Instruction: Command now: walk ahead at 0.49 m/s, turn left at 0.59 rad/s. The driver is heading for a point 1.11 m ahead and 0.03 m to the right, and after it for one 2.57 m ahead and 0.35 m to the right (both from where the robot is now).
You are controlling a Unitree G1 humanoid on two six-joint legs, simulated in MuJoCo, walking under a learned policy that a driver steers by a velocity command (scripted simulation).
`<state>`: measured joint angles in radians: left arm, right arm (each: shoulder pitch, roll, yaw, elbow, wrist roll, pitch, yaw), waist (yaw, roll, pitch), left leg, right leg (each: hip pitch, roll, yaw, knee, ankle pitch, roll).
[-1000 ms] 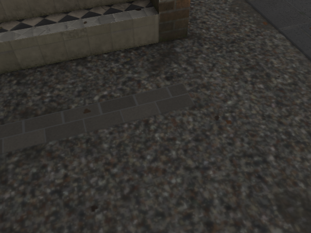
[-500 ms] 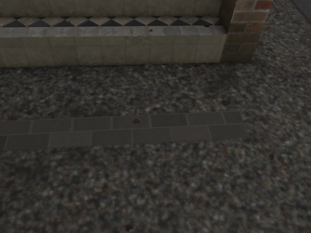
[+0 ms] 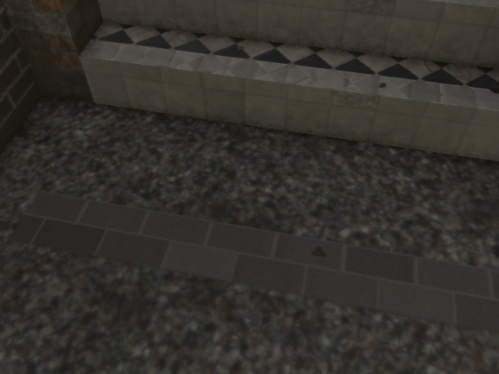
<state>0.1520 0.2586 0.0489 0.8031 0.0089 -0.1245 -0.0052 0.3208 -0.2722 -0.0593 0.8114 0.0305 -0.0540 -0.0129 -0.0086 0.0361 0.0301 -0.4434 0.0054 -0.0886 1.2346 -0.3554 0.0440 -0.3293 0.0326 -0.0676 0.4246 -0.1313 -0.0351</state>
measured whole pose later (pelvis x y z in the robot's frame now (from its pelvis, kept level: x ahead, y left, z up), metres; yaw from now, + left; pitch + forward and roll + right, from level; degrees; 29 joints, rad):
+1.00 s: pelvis +0.55 +0.07 -0.02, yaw +0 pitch +3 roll +1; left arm 0.12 0.28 0.06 0.75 -0.02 -0.07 -0.05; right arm 0.30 -0.27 -0.05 0.82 0.01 -0.08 -0.01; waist -0.02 0.00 0.04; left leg -0.20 0.01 0.01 1.06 -0.50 -0.01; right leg -0.51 0.06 -0.03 0.63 -0.17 -0.11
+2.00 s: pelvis +1.00 +0.00 -0.01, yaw -34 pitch +4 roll +1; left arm 0.10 0.30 0.06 0.57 0.01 -0.03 -0.01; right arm 0.16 -0.32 -0.03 0.75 -0.02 -0.05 -0.03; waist -0.01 0.02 0.06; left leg -0.48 0.02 -0.02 1.20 -0.51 -0.07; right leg -0.49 0.06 0.02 0.53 -0.11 -0.07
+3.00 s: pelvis +1.00 +0.03 +0.00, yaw -6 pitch +3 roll -1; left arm 0.16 0.29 0.07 0.69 0.01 0.01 0.06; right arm 0.12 -0.27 -0.06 0.57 0.01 0.04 0.00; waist 0.03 0.01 0.01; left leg -0.29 0.03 0.03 0.54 -0.29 0.01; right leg -0.31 -0.11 -0.21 0.54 -0.26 0.02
